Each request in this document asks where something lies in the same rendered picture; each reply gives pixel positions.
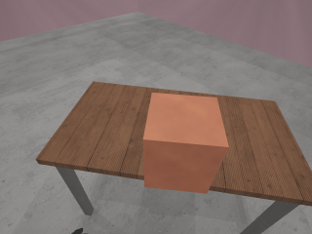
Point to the carton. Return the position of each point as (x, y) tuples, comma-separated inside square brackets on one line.
[(184, 142)]

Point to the table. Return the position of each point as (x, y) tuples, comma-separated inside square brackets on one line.
[(104, 131)]

